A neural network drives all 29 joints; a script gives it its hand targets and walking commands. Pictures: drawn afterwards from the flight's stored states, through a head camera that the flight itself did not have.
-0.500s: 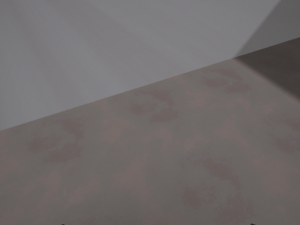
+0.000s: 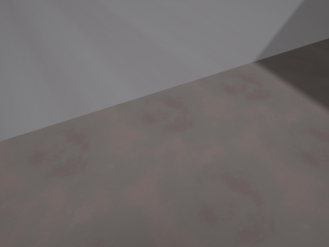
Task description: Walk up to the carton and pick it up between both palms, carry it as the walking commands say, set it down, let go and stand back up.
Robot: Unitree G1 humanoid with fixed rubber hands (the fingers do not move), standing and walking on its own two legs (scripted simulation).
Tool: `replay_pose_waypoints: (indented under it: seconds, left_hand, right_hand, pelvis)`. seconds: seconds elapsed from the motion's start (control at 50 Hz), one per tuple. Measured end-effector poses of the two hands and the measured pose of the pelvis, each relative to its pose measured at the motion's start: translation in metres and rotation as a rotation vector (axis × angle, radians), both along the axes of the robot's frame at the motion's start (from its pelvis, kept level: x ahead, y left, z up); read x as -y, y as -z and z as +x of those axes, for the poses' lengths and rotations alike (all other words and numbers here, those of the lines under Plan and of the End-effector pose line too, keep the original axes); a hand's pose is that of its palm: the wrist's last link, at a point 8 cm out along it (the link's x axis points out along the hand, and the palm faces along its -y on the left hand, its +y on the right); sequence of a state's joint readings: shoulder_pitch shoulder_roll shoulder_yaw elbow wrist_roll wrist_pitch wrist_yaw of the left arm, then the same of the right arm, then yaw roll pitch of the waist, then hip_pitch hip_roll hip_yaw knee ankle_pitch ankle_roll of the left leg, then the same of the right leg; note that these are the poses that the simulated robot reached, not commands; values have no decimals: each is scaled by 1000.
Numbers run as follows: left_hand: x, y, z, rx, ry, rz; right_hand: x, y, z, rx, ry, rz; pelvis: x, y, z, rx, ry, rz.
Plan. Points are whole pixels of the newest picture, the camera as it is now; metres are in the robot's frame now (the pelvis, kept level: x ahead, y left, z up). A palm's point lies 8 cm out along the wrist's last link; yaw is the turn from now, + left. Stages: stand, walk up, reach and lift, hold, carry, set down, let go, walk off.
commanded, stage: stand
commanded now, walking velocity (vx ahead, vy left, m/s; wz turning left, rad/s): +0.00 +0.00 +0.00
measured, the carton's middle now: out of the picture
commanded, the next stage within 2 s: walk up in 0.64 s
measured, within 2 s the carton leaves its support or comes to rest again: neither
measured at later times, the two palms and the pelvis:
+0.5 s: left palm out of the picture +0.09 +0.29 -0.11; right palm out of the picture +0.08 -0.29 -0.12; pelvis +0.01 +0.00 +0.00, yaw +0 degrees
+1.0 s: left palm out of the picture +0.11 +0.28 -0.12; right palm out of the picture +0.09 -0.31 -0.11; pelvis +0.00 +0.00 -0.01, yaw -4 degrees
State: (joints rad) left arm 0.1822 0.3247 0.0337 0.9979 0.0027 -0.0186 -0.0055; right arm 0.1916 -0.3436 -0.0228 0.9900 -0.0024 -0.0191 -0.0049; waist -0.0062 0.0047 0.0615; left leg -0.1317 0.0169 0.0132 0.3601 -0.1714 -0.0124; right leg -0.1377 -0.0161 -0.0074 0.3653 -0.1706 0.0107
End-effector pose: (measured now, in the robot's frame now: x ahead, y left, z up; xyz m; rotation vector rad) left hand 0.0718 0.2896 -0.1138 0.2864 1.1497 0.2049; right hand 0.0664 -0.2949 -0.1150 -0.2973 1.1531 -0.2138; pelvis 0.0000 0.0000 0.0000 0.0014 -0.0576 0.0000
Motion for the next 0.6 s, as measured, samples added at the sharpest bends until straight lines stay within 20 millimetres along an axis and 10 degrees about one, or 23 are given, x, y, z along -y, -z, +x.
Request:
replay_pose_waypoints:
  seconds: [0.6]
  left_hand:
    - [3,-4,13,-5,-13,15]
  right_hand:
    - [1,3,16,-8,8,11]
  pelvis:
    - [2,-2,15,-4,1,2]
